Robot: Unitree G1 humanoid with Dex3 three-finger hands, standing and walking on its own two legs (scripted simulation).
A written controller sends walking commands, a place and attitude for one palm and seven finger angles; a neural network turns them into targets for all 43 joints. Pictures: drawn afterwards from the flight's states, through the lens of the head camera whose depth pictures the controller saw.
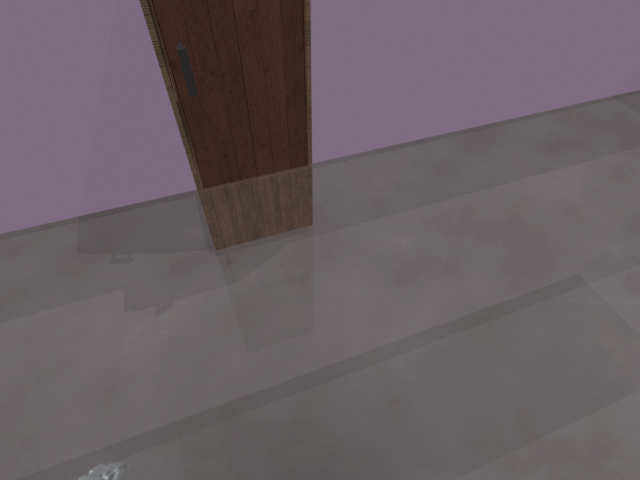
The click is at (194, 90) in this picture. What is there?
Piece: cupboard door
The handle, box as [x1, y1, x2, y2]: [176, 41, 197, 97]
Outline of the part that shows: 177,41 178,45 176,46 189,97 195,96 197,94 186,49 180,41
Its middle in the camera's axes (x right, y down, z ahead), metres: -0.36 -0.45 +1.02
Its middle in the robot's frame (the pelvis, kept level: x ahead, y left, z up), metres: +1.05 +0.41 +0.01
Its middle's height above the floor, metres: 0.78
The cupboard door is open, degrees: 0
